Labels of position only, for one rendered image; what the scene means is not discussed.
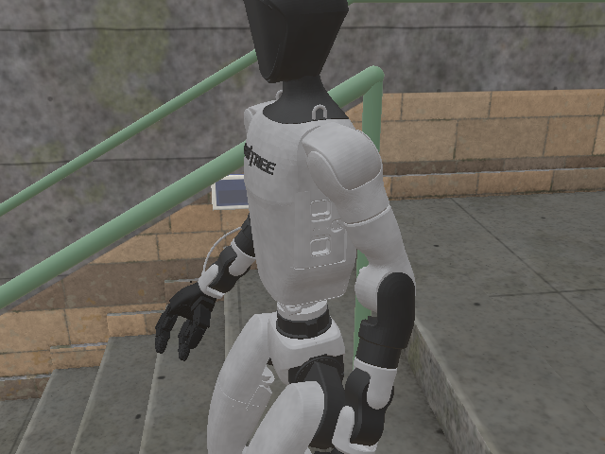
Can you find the robot thigh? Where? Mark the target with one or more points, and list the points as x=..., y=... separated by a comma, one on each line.
x=242, y=390
x=304, y=414

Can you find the left robot forearm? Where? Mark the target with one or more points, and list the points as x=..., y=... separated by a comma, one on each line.
x=369, y=387

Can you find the robot right upper arm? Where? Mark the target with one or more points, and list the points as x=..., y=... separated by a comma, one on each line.
x=251, y=111

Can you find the robot right thigh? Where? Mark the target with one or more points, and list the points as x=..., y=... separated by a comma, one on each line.
x=242, y=390

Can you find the robot left thigh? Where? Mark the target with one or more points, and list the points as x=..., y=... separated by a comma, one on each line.
x=304, y=414

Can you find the right robot hand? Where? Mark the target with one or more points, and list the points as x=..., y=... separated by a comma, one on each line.
x=191, y=303

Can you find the robot left upper arm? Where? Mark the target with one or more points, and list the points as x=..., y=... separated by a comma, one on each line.
x=347, y=168

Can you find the right robot forearm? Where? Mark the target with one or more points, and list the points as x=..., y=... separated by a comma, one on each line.
x=233, y=262

